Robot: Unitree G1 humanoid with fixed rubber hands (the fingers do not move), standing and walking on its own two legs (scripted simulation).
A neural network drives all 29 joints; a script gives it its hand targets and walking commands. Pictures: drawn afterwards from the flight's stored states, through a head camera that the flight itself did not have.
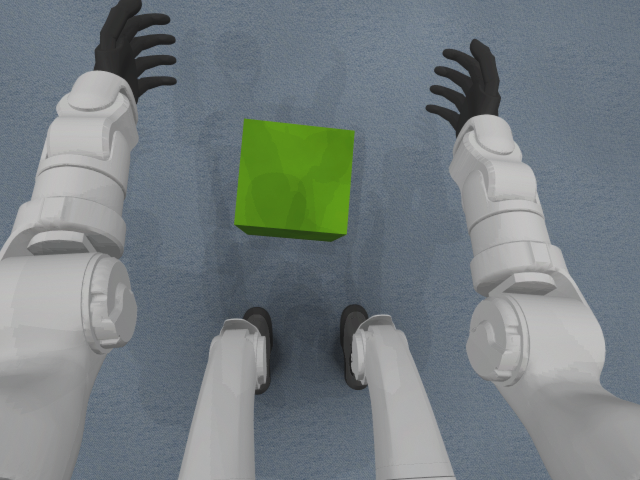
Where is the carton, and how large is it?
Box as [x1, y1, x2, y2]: [234, 119, 354, 241]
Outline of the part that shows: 244,119 234,224 247,234 331,241 346,234 354,131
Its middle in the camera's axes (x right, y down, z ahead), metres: -0.06 -0.12 +0.85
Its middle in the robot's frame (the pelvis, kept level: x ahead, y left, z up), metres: +0.51 +0.01 -0.51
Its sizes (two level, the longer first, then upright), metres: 0.210 0.200 0.250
